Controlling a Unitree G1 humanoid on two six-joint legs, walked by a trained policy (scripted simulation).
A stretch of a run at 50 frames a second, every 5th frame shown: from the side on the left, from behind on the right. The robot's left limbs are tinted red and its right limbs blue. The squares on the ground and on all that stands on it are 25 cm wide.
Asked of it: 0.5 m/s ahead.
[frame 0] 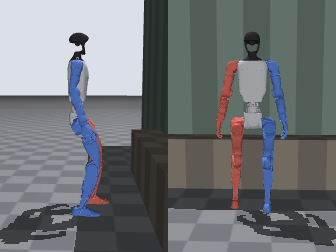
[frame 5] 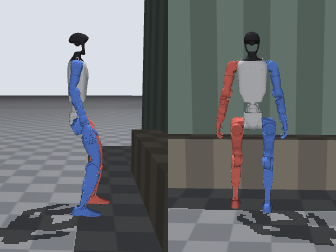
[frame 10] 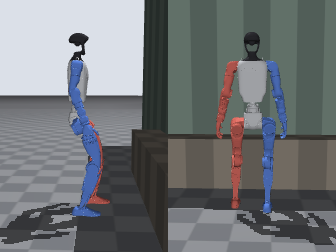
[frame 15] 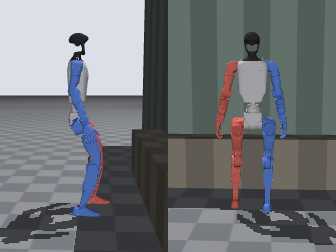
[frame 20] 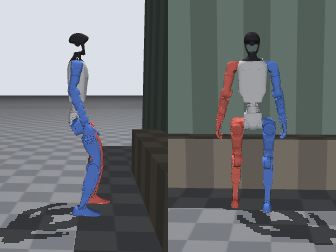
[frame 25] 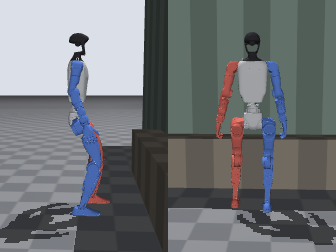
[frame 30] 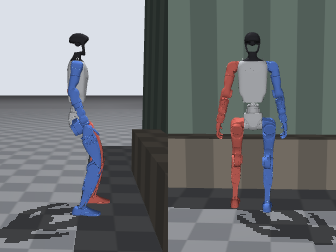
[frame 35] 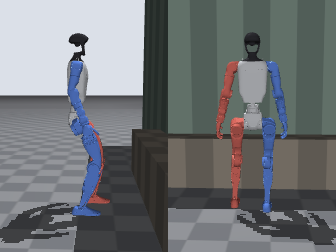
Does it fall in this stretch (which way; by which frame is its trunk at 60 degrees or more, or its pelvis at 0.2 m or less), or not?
no
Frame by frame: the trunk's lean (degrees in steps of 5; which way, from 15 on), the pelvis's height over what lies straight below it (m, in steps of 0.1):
0: 0, 0.8
5: 0, 0.8
10: 0, 0.8
15: 0, 0.8
20: 0, 0.8
25: 0, 0.8
30: 0, 0.8
35: 0, 0.8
